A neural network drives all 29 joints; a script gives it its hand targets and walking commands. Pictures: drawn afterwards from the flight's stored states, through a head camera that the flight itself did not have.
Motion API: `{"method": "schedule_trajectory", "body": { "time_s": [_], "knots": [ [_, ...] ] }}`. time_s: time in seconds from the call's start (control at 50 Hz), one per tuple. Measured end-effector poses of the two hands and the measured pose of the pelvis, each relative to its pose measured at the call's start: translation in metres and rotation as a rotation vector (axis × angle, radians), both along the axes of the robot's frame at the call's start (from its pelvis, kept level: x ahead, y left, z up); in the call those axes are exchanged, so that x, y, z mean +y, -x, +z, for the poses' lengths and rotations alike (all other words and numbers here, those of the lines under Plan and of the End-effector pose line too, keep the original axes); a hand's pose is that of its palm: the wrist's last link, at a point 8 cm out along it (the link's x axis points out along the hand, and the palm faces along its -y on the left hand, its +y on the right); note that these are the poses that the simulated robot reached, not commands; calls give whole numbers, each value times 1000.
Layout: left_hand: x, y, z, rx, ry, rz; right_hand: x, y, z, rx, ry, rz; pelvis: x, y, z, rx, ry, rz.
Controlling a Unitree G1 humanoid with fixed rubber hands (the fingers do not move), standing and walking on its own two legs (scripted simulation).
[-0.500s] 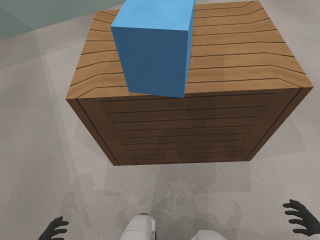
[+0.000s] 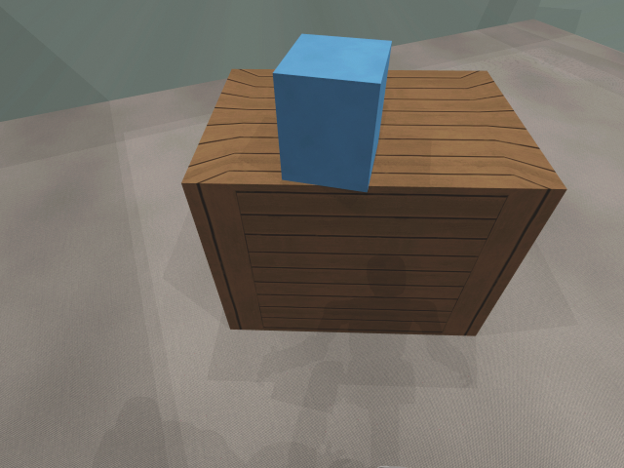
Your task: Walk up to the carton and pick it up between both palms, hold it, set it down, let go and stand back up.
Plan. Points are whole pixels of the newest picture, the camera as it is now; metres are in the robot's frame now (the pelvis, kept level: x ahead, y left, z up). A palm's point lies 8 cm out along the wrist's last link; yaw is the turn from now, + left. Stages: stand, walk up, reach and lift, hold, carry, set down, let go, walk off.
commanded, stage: walk up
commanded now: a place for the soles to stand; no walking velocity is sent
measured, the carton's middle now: (334, 113) +0.81 -0.02 +0.05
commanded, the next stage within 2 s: none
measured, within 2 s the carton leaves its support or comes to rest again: neither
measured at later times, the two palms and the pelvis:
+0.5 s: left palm out of the picture +0.02 +0.32 -0.09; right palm out of the picture +0.04 -0.32 -0.09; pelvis -0.03 +0.00 +0.01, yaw -2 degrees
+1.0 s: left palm out of the picture +0.13 +0.31 -0.09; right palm out of the picture +0.09 -0.30 -0.08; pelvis +0.02 +0.02 +0.02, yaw -3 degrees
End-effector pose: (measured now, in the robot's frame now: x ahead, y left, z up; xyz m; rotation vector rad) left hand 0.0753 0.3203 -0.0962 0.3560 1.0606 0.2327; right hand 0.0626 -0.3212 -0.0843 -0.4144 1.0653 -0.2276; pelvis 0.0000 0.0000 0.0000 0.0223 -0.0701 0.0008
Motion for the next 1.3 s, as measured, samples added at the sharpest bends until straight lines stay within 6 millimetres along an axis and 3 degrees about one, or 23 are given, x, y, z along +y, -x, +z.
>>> {"method": "schedule_trajectory", "body": {
  "time_s": [0.1, 0.18, 0.34, 0.48, 0.62, 0.72, 1.04, 1.3],
  "knots": [
    [-10, 35, -1, 35, 9, 8, -5, -7, 4, -30, -10, 14, -6, 13, 4, -2, 37, -3],
    [-10, 51, 2, 32, 13, 23, -3, -6, 4, -27, -20, 27, -1, 21, 7, 5, 27, 5],
    [3, 51, 5, 63, 9, 18, 6, 24, 1, 15, -32, -24, 6, 29, 12, 12, 12, -11],
    [-2, 54, 9, 94, -12, -3, 2, 21, -3, 31, -56, -44, -1, 27, 14, 19, 30, -31],
    [4, 31, 7, 78, 5, -19, 8, 22, -3, 58, -36, -43, 12, 22, 13, 16, 12, -27],
    [3, 8, 4, 81, 9, -47, 6, 21, 0, 62, -32, -78, 10, 12, 14, 23, 2, -50],
    [-6, -62, 11, 33, 31, -88, 17, -36, 9, 28, -44, -84, 15, -20, 23, 27, 22, -63],
    [-8, -76, 11, 63, 25, -98, 13, -52, 13, 32, -41, -108, 16, -34, 26, 24, 22, -74]
  ]
}}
